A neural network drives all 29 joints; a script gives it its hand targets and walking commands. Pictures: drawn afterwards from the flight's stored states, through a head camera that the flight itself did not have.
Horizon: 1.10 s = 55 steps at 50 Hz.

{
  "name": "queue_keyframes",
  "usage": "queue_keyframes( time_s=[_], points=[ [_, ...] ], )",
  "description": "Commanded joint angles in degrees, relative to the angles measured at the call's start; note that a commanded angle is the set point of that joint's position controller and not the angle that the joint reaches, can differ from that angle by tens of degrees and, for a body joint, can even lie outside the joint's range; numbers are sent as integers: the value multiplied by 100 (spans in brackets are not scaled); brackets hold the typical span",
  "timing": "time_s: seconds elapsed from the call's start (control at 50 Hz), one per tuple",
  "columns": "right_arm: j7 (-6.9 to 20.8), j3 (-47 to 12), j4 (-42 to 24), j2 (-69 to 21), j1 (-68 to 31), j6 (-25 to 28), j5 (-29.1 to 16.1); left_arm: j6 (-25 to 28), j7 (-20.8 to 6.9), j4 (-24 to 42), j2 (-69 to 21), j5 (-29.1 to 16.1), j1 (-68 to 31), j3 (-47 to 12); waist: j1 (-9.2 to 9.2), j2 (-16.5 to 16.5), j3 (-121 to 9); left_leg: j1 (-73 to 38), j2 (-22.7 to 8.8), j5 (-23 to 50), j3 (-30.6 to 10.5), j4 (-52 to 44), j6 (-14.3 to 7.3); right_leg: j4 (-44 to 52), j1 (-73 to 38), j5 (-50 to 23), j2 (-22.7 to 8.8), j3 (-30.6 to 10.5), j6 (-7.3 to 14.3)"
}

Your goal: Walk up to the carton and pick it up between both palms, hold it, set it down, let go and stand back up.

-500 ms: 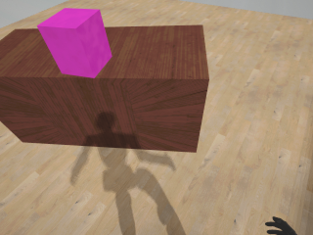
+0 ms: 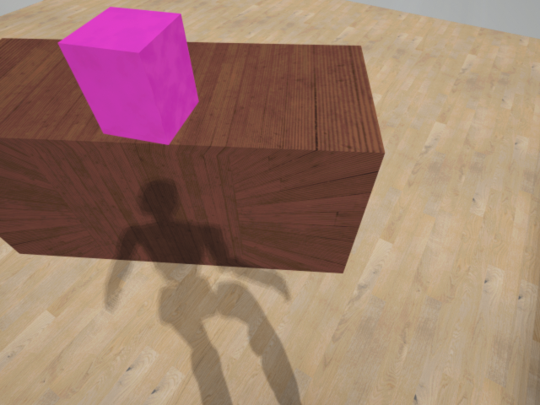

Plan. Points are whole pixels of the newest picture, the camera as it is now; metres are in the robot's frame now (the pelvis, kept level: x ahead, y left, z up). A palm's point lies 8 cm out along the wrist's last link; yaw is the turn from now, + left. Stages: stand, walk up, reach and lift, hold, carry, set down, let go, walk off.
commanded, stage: walk up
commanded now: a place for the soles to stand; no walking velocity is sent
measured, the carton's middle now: (139, 77) +0.90 +0.34 +0.02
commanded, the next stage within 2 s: none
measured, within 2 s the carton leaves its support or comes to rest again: neither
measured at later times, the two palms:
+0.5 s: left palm out of the picture +0.13 +0.46 -0.09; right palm (423, 391) +0.18 -0.22 -0.11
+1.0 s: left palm out of the picture +0.25 +0.50 -0.08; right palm (383, 368) +0.21 -0.16 -0.09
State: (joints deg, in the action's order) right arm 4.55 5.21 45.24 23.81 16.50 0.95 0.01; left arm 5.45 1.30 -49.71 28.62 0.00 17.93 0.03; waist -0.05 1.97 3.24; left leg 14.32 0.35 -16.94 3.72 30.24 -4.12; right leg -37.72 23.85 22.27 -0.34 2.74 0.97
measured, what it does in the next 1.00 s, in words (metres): walks ahead: right foot, then left foot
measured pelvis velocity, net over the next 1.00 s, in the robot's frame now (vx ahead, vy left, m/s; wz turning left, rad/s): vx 0.17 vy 0.16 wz -0.02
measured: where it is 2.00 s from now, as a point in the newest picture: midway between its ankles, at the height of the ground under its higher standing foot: (196, 377)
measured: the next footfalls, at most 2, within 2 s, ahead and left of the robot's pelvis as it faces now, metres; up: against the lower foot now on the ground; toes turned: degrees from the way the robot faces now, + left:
right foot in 0.04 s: +0.13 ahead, -0.12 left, +0.00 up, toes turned -4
left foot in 0.48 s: +0.17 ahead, +0.22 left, +0.00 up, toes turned +0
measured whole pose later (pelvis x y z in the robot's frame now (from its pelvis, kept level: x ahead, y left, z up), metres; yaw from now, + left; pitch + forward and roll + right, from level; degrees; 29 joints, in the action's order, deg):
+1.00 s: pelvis +0.17 +0.16 +0.00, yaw -1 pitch +2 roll -2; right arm 3.5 5.5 43.6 24.0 21.4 0.2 0.0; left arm 5.1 1.8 -49.5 28.0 0.0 15.7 0.1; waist -0.1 2.2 1.4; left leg 12.4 2.5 -19.8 2.4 30.2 -5.2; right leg -33.3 24.7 17.7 0.8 5.1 1.4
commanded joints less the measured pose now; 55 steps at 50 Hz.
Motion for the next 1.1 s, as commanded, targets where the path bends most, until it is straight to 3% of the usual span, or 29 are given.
queue_keyframes(
  time_s=[0.0, 0.02, 0.04, 0.06, 0.08, 0.16, 0.26, 0.3, 0.36, 0.4, 0.44, 0.46, 0.48, 0.5, 0.52, 0.54, 0.56, 0.58, 0.6, 0.68, 0.76, 0.82, 0.9, 0.94, 0.98, 1.0, 1.02, 1.04, 1.08],
  points=[
    [-6, 266, -769, 1019, -211, -81, 96, 200, 157, -121, 918, -30, 1154, 444, -170, -14, -1243, -595, -669, 2168, -492, 895, -400, 1455, -1930, -1990, 99, 289, 106],
    [-9, 157, -899, 801, -337, -53, 64, 213, 214, -187, 1120, 9, 1620, 586, -452, -270, -1332, 314, -472, 1560, -409, 1449, -164, 1388, -2816, -1984, -365, -371, 315],
    [12, 175, -987, 754, -254, -44, 82, 206, 260, -174, 1426, 22, 1666, 713, -398, -797, -1413, 1688, -10, -272, -319, 2044, 134, 1518, -3703, -1184, -1170, -1848, 716],
    [25, 191, -977, 886, -327, -106, 153, 201, 310, -5, 1691, 42, 1404, 763, -320, -620, -1287, 2430, 32, -1375, -656, 2795, 291, 2052, -3460, 38, -2273, -3492, 1107],
    [18, 275, -882, 1257, -455, -228, 189, 192, 315, 175, 1768, -9, 940, 723, -236, -56, -649, 2566, -345, -1317, -929, 3124, 364, 2311, -2623, 1239, -2524, -3651, 1385],
    [115, 367, -559, 1314, -155, -282, 197, 200, 237, 347, 1632, 21, 266, 687, 109, -484, 704, 2254, -653, -682, -1077, 2926, 353, 2497, -945, 1312, -1951, -2374, 1206],
    [174, 336, -502, 1140, -231, -230, 120, 237, 125, 224, 1546, 30, 729, 725, -108, -1075, -110, 2014, -575, -519, -656, 2079, 482, 1844, -1767, -729, -1445, -1431, 1051],
    [156, 329, -537, 1206, -463, -197, 170, 195, 102, 244, 1561, 44, 612, 736, -201, -970, -344, 1840, -542, -753, -581, 1720, 558, 1663, -1890, -1011, -1418, -1241, 1153],
    [101, 360, -640, 1146, -576, -182, 179, 123, 71, 275, 1677, 32, 499, 760, -250, -1477, -304, 1486, -626, -698, -379, 1435, 568, 1539, -1671, -1034, -1537, -1158, 1153],
    [84, 379, -608, 1126, -580, -99, 171, 91, 83, 323, 1712, 52, 449, 703, -258, -1247, -294, 1217, -505, -816, -313, 814, 462, 1195, -1497, -1269, -1469, -1098, 1130],
    [2, 473, -248, 1184, 436, -11, 219, 11, 77, 475, 1634, 8, -221, 675, 481, -939, -621, -209, -319, 135, 16, -460, 331, -38, -642, -1300, -1313, -551, 834],
    [-67, 582, 46, 1354, 1093, 65, 275, -47, 108, 504, 1164, 8, -219, 523, 819, 378, -650, -994, -360, 77, -510, -1360, 393, -1404, -154, -958, -948, -288, 493],
    [-176, 751, 113, 1961, 1334, 90, 369, -62, 101, 593, 466, -2, -93, 235, 862, 2083, -485, -1598, -1125, -661, -2034, -1539, 565, -2714, 1515, 948, -17, -11, 138],
    [-176, 777, -146, 2309, 1002, 94, 254, -135, 170, 577, 791, -41, -122, 274, 799, 1800, -257, -1156, -1757, -1887, -3594, -2388, 526, -3065, 2191, 915, 264, -490, 103],
    [-137, 705, -256, 2366, 391, 53, 195, -201, 190, 313, 1166, -85, -38, 397, 418, 1449, 23, -372, -2036, -3324, -3836, -2523, -43, -3145, 1882, 403, -224, -754, 251],
    [-133, 599, -335, 2064, 69, 31, 150, -220, 158, 219, 1458, -59, -166, 439, 358, 722, 612, -19, -1827, -3408, -3541, -2446, -56, -3169, 2044, 128, -303, -628, 227],
    [-148, 511, -453, 1685, -180, 63, 179, -196, 108, 129, 1357, -106, 123, 458, 113, 511, 819, 88, -1307, -2683, -2392, -2153, 18, -2795, 1738, -175, -403, -623, 137],
    [-156, 469, -513, 1482, -99, 97, 203, -192, 82, 18, 1216, -94, 449, 481, 95, 899, 617, -63, -1061, -1722, -1982, -1995, 336, -2589, 1479, -441, -420, -695, 132],
    [-165, 438, -456, 1364, -35, 127, 180, -161, 67, 13, 1140, -84, 543, 484, 98, 1045, 517, -293, -868, -1031, -1650, -1871, 193, -2460, 1325, -674, -385, -650, 65],
    [-176, 446, -456, 1339, 789, 88, 137, -123, 21, 194, 862, -47, 29, 409, 531, 996, -71, -1773, -798, 790, -1524, -1349, -304, -1462, 1333, -334, -102, -205, -170],
    [-254, 476, -539, 1430, 1097, 50, 97, -101, 52, 410, 669, -32, -331, 266, 738, 647, -265, -2474, -1103, 2939, -1665, -800, -371, -920, 1635, -92, -30, -7, -147],
    [-266, 425, -581, 1303, 1089, -2, 165, -39, 100, 353, 691, -51, -252, 242, 669, 991, -469, -2613, -1126, 4129, -1514, -538, -532, -670, 1491, -77, -29, 173, -110],
    [-238, 434, -768, 1312, 732, -46, 157, 7, 112, 389, 638, -70, -215, 272, 569, 666, -398, -1876, -1103, 3876, -1315, -321, -420, 185, 513, -467, 63, 352, 18],
    [-220, 366, -814, 1281, 477, -45, 135, 33, 132, 217, 594, -72, 192, 273, 280, 793, -425, -1183, -996, 3730, -1098, -99, -266, 714, -416, -941, 229, 486, 102],
    [-178, 296, -965, 965, 94, -18, 22, 77, 214, -114, 930, -54, 1174, 487, -365, 117, -1130, -170, -487, 3106, -633, 1274, 135, 1455, -2437, -2199, -110, 16, 386],
    [-151, 219, -1058, 780, 37, -10, 33, 78, 264, -165, 1215, -40, 1627, 630, -579, -420, -1226, 1164, -170, 1724, -604, 2080, 411, 1516, -3598, -1681, -846, -1194, 697],
    [-101, 145, -1038, 653, 249, -56, 76, 60, 315, -81, 1565, -18, 1704, 756, -486, -1010, -1489, 2188, 205, -1409, -568, 2887, 568, 1794, -4092, -987, -2378, -3233, 1227],
    [-153, 276, -983, 1174, 220, -170, 207, 50, 314, 45, 1635, -15, 1075, 690, -222, -148, -903, 2439, -275, -1449, -1005, 3242, 485, 2108, -3135, 1020, -2598, -3614, 1385],
    [-70, 401, -741, 1494, 466, -263, 228, 44, 289, 201, 1669, -5, 114, 652, 36, -191, 57, 2222, -445, -1269, -1136, 3168, 366, 2644, -1536, 2358, -2491, -3281, 1386]
  ],
)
